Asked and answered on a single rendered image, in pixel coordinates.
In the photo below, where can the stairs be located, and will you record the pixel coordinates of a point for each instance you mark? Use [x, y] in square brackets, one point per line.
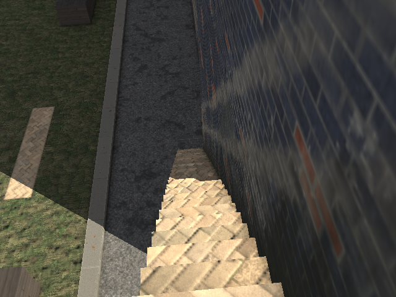
[200, 247]

